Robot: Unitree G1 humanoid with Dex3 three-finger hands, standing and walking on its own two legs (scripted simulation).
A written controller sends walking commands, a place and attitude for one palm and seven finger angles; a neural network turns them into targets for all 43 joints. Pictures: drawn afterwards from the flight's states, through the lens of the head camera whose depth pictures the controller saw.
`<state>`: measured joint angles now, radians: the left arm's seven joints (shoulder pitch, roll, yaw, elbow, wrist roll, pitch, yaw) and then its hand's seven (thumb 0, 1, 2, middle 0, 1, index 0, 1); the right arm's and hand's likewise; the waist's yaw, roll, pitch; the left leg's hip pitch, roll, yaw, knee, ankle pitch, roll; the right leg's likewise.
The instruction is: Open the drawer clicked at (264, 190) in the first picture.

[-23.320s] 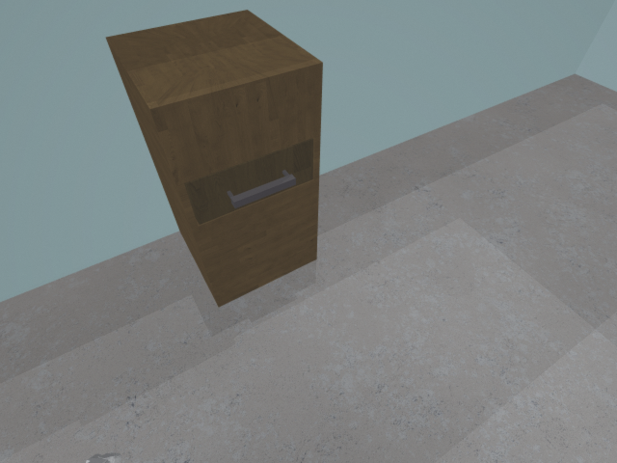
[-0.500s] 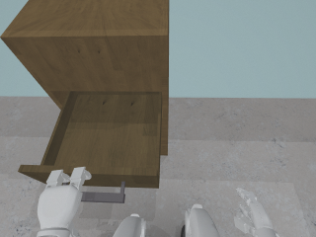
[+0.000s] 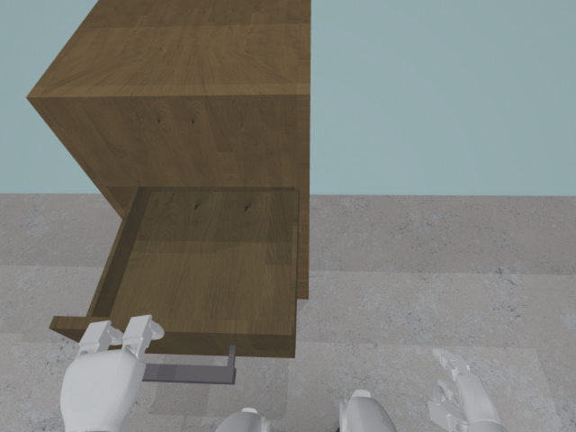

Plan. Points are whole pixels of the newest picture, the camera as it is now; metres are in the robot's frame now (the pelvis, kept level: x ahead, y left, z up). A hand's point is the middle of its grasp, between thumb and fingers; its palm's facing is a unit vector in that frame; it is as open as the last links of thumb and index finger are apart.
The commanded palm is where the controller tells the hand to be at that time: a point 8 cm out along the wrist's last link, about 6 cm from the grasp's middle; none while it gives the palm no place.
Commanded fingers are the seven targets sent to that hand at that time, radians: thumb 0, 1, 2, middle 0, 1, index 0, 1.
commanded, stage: lift the hand off the handle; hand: left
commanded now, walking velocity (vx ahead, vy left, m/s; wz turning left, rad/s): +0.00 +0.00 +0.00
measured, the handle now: (179, 361) +0.24 +0.22 -0.16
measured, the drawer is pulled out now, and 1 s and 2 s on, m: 0.29 0.29 0.29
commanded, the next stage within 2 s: draw the hand back to the body in 0.40 s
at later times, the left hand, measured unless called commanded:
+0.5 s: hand (132, 383) +0.19 +0.22 -0.01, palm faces -0.07 -0.12 -0.99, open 13.8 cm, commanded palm +0.17 +0.22 +0.05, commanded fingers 0.00 -0.50 0.30 -0.30 -1.20 -0.30 -1.20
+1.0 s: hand (76, 372) +0.18 +0.24 +0.08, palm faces +0.00 -0.08 -1.00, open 13.8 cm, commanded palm +0.16 +0.24 +0.13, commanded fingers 0.00 -0.50 0.30 -0.30 -1.20 -0.30 -1.20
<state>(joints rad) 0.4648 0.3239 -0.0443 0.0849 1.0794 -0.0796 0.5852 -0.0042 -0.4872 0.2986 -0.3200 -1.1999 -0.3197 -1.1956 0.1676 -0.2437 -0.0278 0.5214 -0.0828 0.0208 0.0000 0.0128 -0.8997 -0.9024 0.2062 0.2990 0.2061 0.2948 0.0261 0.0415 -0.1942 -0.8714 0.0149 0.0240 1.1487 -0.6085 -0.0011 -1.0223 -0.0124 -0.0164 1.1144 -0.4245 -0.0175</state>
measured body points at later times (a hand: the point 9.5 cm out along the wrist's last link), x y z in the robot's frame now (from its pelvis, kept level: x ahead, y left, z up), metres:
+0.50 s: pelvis +0.01 +0.00 +0.02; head +0.07 -0.02 +0.46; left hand +0.18 +0.22 +0.04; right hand +0.20 -0.23 -0.08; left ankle -0.03 +0.12 -0.65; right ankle +0.06 -0.11 -0.65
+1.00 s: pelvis +0.02 +0.00 +0.05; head +0.05 -0.04 +0.50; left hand +0.18 +0.24 +0.13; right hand +0.21 -0.23 -0.05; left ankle -0.03 +0.12 -0.65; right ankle +0.06 -0.11 -0.65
